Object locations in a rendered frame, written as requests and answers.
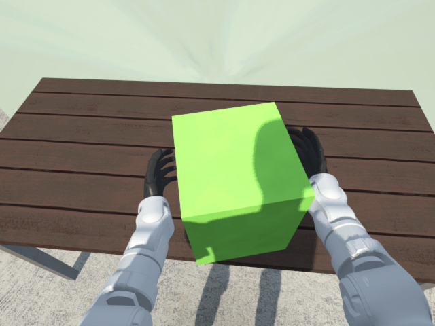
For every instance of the robot right hand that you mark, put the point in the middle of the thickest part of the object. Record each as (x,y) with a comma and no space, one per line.
(312,154)

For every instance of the robot left hand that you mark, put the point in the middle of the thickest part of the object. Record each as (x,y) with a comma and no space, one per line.
(153,184)

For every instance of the robot left upper arm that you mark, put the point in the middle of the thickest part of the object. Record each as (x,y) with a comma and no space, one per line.
(115,315)

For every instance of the robot right upper arm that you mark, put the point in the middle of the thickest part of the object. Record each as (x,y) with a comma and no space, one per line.
(384,296)

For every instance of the right robot forearm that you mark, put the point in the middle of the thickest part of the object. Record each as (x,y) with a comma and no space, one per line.
(344,237)

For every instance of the left robot forearm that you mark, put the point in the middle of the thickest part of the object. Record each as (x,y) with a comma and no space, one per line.
(135,281)

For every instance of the table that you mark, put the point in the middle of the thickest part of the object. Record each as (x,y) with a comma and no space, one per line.
(74,156)

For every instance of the carton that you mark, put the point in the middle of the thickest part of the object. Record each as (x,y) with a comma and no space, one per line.
(242,187)

